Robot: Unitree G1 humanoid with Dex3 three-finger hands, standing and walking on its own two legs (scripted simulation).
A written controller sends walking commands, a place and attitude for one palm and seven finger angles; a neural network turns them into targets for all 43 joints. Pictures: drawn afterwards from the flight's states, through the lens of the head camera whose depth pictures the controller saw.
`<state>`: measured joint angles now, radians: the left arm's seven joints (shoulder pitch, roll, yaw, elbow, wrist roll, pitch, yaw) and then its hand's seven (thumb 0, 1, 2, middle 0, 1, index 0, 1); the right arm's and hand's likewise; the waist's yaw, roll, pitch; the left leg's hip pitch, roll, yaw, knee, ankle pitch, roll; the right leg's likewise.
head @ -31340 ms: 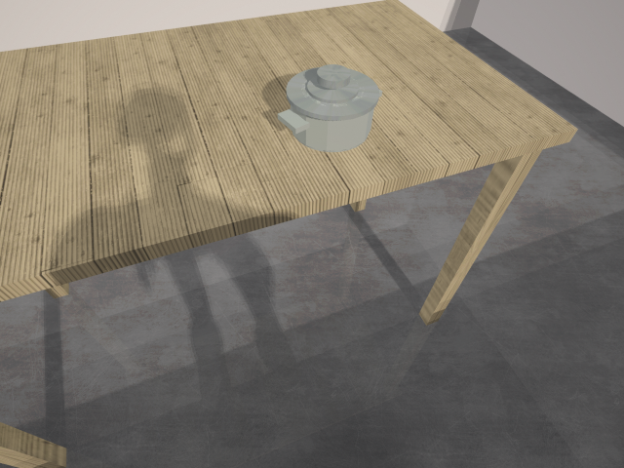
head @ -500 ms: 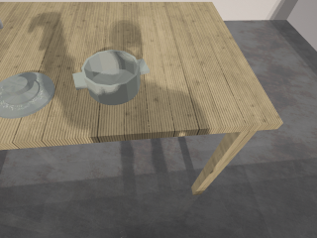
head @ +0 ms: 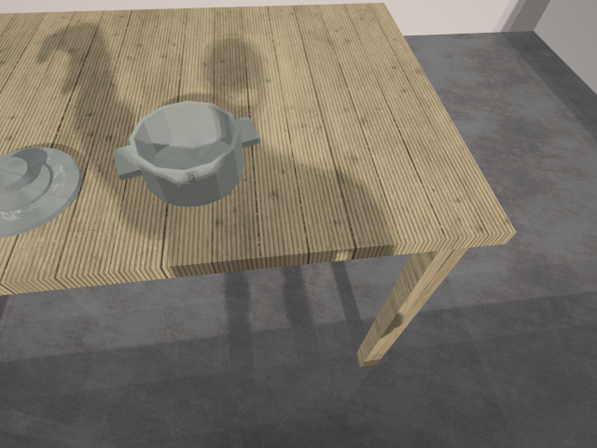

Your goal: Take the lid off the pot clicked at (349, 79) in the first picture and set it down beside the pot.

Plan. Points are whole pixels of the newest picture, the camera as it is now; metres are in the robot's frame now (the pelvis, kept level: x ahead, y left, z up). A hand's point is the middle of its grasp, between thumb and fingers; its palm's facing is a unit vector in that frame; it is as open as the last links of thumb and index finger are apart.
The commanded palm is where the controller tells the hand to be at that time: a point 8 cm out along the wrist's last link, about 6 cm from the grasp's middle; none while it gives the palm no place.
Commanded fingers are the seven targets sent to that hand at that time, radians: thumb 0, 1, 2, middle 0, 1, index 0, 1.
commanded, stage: draw the hand back to the body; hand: left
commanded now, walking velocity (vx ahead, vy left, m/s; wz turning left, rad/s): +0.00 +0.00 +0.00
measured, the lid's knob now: (7, 175) +0.47 +0.37 +0.10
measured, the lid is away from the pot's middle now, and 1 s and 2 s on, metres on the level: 0.24 0.24 0.24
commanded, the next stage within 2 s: none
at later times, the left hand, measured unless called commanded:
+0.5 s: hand out of the picture +0.41 +0.29 +0.29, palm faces +0.33 -0.74 -0.59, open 11.0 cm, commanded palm +0.36 +0.32 +0.31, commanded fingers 0.00 -0.04 0.86 -0.44 -0.63 -0.44 -0.63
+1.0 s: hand out of the picture +0.34 +0.26 +0.30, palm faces +0.54 -0.81 -0.21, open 9.4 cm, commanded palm +0.28 +0.29 +0.30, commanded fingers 0.00 0.60 0.89 -0.28 -0.41 -0.28 -0.41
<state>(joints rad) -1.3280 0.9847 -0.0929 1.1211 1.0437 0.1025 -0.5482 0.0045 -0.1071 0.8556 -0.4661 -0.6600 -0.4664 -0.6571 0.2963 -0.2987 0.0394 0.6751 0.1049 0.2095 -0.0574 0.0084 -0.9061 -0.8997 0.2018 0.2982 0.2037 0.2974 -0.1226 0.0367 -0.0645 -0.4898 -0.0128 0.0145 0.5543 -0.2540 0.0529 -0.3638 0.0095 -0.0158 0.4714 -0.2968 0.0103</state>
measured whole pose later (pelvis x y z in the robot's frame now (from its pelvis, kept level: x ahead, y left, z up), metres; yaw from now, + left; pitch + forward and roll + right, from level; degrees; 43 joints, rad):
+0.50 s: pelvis -0.01 -0.01 +0.00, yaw +1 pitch +3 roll -1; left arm -0.83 0.72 0.25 0.59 0.19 0.01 -0.18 0.00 -0.11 0.85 -0.47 -0.66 -0.47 -0.66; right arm 0.23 -0.27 0.07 0.53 0.09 0.14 -0.05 0.01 -0.91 -0.90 0.20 0.30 0.20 0.30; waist 0.00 0.05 -0.01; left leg -0.33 -0.02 0.01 0.51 -0.24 0.04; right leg -0.21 0.01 -0.02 0.45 -0.29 0.00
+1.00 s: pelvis +0.01 -0.04 +0.01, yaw +0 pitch -1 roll +0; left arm -0.39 0.54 0.45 0.14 -0.08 -0.04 0.07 0.01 0.35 0.87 -0.34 -0.49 -0.34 -0.49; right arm 0.21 -0.29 0.03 0.67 0.05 0.02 -0.07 0.01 -0.91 -0.90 0.20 0.30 0.20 0.30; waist 0.02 0.05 0.00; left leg -0.16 0.02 0.01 0.40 -0.22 -0.01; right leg -0.05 0.05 -0.01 0.35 -0.27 -0.04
